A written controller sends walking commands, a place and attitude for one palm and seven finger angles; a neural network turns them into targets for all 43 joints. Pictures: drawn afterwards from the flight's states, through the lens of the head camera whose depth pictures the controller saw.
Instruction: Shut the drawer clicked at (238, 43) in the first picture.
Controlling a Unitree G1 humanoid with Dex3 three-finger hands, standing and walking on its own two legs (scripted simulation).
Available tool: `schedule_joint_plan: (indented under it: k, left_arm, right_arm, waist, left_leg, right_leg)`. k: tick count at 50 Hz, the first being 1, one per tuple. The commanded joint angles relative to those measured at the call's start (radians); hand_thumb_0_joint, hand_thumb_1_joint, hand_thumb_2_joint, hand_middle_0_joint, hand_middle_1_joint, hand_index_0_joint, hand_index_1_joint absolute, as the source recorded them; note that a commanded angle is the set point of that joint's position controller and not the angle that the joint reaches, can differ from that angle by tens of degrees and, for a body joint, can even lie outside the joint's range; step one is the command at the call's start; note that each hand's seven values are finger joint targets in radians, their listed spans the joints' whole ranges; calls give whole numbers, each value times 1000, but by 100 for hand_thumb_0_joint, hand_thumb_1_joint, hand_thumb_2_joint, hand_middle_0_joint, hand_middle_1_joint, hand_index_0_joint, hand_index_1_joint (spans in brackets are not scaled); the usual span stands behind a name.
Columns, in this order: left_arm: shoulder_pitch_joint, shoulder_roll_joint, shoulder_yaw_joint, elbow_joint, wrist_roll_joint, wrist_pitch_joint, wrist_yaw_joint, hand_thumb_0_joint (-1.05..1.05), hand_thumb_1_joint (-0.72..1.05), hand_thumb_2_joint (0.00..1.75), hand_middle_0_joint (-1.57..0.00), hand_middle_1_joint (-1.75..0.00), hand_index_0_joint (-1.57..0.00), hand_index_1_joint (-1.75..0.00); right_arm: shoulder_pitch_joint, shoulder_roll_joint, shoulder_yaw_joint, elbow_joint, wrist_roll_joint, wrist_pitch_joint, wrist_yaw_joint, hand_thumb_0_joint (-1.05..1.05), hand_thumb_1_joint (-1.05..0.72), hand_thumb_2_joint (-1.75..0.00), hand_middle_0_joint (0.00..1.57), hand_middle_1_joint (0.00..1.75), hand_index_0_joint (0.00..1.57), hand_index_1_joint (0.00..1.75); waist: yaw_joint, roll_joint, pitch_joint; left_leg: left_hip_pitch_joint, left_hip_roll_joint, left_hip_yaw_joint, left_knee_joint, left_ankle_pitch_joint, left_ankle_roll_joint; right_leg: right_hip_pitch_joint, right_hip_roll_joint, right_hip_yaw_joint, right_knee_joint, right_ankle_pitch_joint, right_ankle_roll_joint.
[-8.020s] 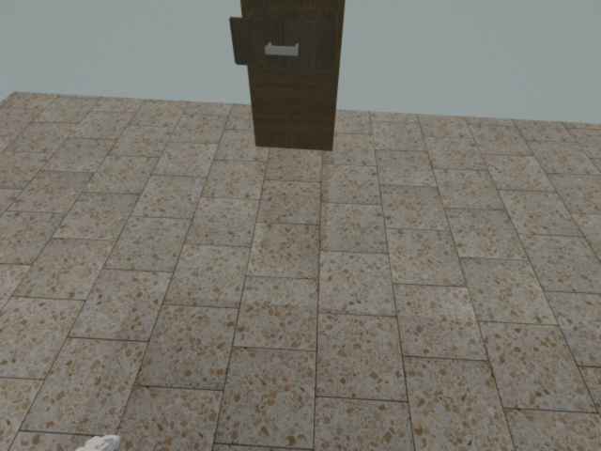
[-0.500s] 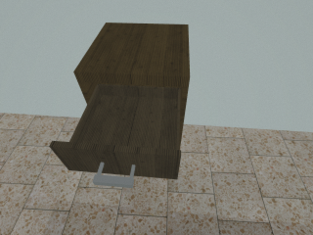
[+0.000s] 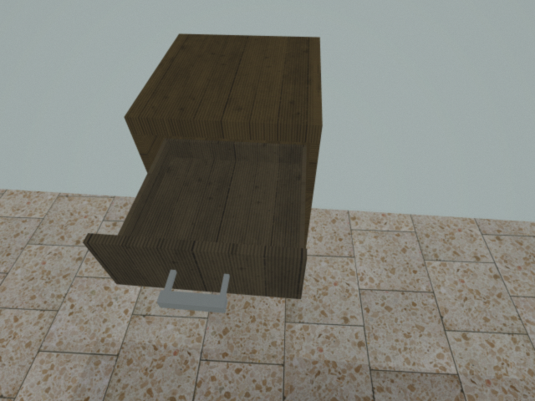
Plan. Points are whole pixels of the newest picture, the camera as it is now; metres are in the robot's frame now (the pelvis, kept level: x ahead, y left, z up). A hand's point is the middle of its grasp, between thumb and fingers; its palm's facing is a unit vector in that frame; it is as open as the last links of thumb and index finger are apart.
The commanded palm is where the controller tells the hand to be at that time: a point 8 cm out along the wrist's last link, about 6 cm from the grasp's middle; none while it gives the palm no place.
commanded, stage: raise the hand and make a fist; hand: left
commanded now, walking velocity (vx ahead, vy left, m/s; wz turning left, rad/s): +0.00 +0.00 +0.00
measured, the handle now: (195, 289) +0.32 +0.16 -0.08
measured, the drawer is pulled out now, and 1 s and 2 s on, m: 0.30 0.30 0.30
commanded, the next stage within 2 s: bring the fist close to the handle in 1.82 s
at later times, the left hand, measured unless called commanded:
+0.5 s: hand out of the picture +0.12 +0.16 -0.03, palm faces +0.08 -1.00 -0.04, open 5.1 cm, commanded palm +0.10 +0.20 -0.03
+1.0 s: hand (173, 389) +0.14 +0.14 -0.01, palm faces -0.03 -1.00 -0.03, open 3.1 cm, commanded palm +0.10 +0.19 +0.00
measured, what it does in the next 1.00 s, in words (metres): lowers itself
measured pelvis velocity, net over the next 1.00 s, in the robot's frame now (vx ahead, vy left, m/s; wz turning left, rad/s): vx -0.03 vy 0.01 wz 0.04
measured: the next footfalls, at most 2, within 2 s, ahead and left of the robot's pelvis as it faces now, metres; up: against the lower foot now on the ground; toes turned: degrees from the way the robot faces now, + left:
none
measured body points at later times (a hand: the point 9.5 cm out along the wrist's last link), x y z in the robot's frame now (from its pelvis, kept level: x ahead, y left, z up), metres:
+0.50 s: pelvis -0.04 +0.00 -0.09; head +0.01 +0.01 +0.36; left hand +0.11 +0.22 -0.03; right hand +0.23 -0.19 -0.11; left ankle -0.07 +0.12 -0.73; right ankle +0.04 -0.12 -0.73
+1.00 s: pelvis -0.03 +0.01 -0.08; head +0.03 +0.01 +0.37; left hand +0.14 +0.19 +0.00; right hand +0.17 -0.24 -0.13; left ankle -0.07 +0.12 -0.73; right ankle +0.04 -0.12 -0.73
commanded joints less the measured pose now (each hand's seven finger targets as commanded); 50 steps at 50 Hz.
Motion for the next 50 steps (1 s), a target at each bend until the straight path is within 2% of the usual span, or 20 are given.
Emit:
schedule_joint_plan:
  k: [1, 3, 4, 6, 8, 9, 10, 12, 14, 18, 19, 21, 24, 27, 29, 32, 34, 39, 41, 50]
  left_arm:
    - [-152, 1, -51, -624, -86, -148, 29, 0, 90, 90, -30, -41, -30, -41]
    - [-82, -3, -12, -572, -81, -253, -34, 0, 90, 90, -34, -45, -34, -45]
    - [51, -9, 13, -554, -90, -315, -78, 0, 90, 90, -36, -47, -36, -47]
    - [219, -58, 9, -536, -120, -456, -179, 0, 90, 90, -40, -52, -40, -52]
    - [254, -25, 66, -546, -143, -615, -292, 0, 90, 90, -44, -56, -44, -56]
    - [270, 31, 111, -525, -130, -687, -344, 0, 90, 90, -46, -58, -46, -58]
    - [281, 39, 115, -538, -125, -712, -369, 0, 90, 90, -48, -60, -48, -60]
    - [242, 47, 99, -614, -123, -669, -378, 0, 90, 90, -52, -65, -52, -65]
    - [119, 62, 83, -768, -123, -624, -346, 0, 90, 90, -56, -69, -56, -69]
    - [55, 67, 70, -1034, -101, -649, -249, 0, 90, 90, -64, -78, -64, -78]
    - [3, 65, 48, -1112, -97, -669, -241, 0, 90, 90, -66, -80, -66, -80]
    - [15, 19, -19, -1090, -93, -678, -262, 0, 90, 90, -70, -84, -70, -84]
    - [10, 38, -49, -1036, -91, -634, -324, 0, 90, 90, -76, -91, -76, -91]
    - [91, 63, -31, -1010, -103, -523, -359, 0, 90, 90, -82, -97, -82, -97]
    - [174, 112, 50, -996, -104, -445, -341, 0, 90, 90, -86, -101, -86, -101]
    - [165, 90, 65, -1067, -127, -397, -288, 0, 90, 90, -92, -108, -92, -108]
    - [197, 83, 75, -1076, -127, -408, -246, 0, 90, 90, -96, -112, -96, -112]
    - [186, 50, -4, -1118, -94, -490, -207, 0, 90, 90, -106, -123, -106, -123]
    - [217, 45, -28, -1132, -88, -511, -214, 0, 90, 90, -110, -127, -110, -127]
    - [286, 45, -40, -1194, -64, -492, -187, 0, 90, 90, -128, -147, -128, -147]
  right_arm:
    - [-177, -227, -46, -280, 16, -257, -27, 0, -90, -90, 20, 30, 20, 30]
    - [-170, -237, -71, -360, -14, -280, -12, 0, -90, -90, 20, 30, 20, 30]
    - [-187, -229, -79, -410, -15, -292, 6, 0, -90, -90, 20, 30, 20, 30]
    - [-213, -212, -85, -489, -19, -295, 43, 0, -90, -90, 20, 30, 20, 30]
    - [-251, -222, -103, -540, -20, -273, 82, 0, -90, -90, 20, 30, 20, 30]
    - [-263, -228, -114, -558, -17, -257, 103, 0, -90, -90, 20, 30, 20, 30]
    - [-287, -231, -117, -600, -10, -242, 111, 0, -90, -90, 20, 30, 20, 30]
    - [-315, -231, -115, -670, 9, -205, 106, 0, -90, -90, 20, 30, 20, 30]
    - [-303, -224, -107, -721, 21, -176, 89, 0, -90, -90, 20, 30, 20, 30]
    - [-216, -197, -94, -751, -1, -163, 63, 0, -90, -90, 20, 30, 20, 30]
    - [-194, -201, -87, -746, -9, -164, 61, 0, -90, -90, 20, 30, 20, 30]
    - [-191, -203, -72, -728, -8, -172, 61, 0, -90, -90, 20, 30, 20, 30]
    - [-202, -221, -59, -714, 1, -186, 56, 0, -90, -90, 20, 30, 20, 30]
    - [-212, -213, -62, -733, 13, -185, 49, 0, -90, -90, 20, 30, 20, 30]
    - [-240, -201, -67, -741, 19, -169, 43, 0, -90, -90, 20, 30, 20, 30]
    - [-252, -177, -56, -757, 20, -151, 35, 0, -90, -90, 20, 30, 20, 30]
    - [-260, -169, -56, -752, 15, -150, 31, 0, -90, -90, 20, 30, 20, 30]
    - [-231, -185, -54, -745, 3, -170, 36, 0, -90, -90, 20, 30, 20, 30]
    - [-209, -188, -59, -746, 2, -176, 38, 0, -90, -90, 20, 30, 20, 30]
    - [-179, -188, -68, -776, 6, -139, 39, 0, -90, -90, 20, 30, 20, 30]
  waist:
    - [-65, -95, -11]
    - [-63, -263, -6]
    - [-10, -201, -47]
    - [32, -239, -120]
    - [42, -226, -156]
    - [44, -135, -152]
    - [52, -106, -159]
    - [56, -111, -178]
    - [37, -37, -214]
    - [11, 60, -361]
    - [-21, 38, -401]
    - [-49, 58, -365]
    - [-76, 12, -309]
    - [-44, -40, -353]
    - [1, -60, -395]
    - [10, -87, -367]
    - [20, -107, -356]
    - [-14, -85, -297]
    - [-18, -62, -322]
    - [-9, -23, -331]
  left_leg:
    - [-218, -6, -90, -24, 232, 21]
    - [-334, -28, -84, 62, 105, 31]
    - [-370, -41, -65, 95, 93, 20]
    - [-474, -49, -44, 177, 81, 2]
    - [-584, -59, -27, 280, 72, -10]
    - [-608, -60, -23, 323, 64, -16]
    - [-643, -69, -13, 350, 45, -7]
    - [-705, -79, 1, 373, -25, 11]
    - [-709, -76, -5, 387, -103, 16]
    - [-659, -50, -47, 458, 67, 23]
    - [-651, -44, -53, 492, 87, 28]
    - [-656, -32, -75, 519, 104, 27]
    - [-715, -25, -91, 533, 23, 32]
    - [-736, -34, -98, 499, -20, 31]
    - [-735, -40, -95, 472, 12, 27]
    - [-747, -44, -91, 441, -5, 24]
    - [-751, -42, -90, 437, -3, 24]
    - [-739, -38, -86, 430, -48, 28]
    - [-723, -39, -79, 436, -38, 29]
    - [-646, -35, -75, 413, 73, 28]
  right_leg:
    - [-8, 13, -26, -25, 21, -1]
    - [-123, 12, -35, 10, -139, 6]
    - [-114, 6, -27, 50, -166, -6]
    - [-122, 8, -21, 150, -151, -13]
    - [-157, 5, 4, 241, -91, -25]
    - [-187, -5, 26, 275, -77, -40]
    - [-214, -6, 28, 304, -86, -44]
    - [-246, -7, 50, 319, -159, -38]
    - [-299, -3, 60, 325, -267, -35]
    - [-303, 18, 41, 432, -63, -40]
    - [-323, 22, 35, 453, -32, -33]
    - [-382, 25, 25, 466, -32, -32]
    - [-414, 21, 32, 441, -126, -27]
    - [-352, 16, 32, 415, -189, -19]
    - [-280, 13, 26, 411, -167, -19]
    - [-259, 9, 22, 385, -210, -15]
    - [-250, 10, 23, 378, -219, -16]
    - [-317, 5, 18, 366, -285, -19]
    - [-310, 3, 19, 370, -260, -18]
    - [-272, 14, -11, 386, -103, -23]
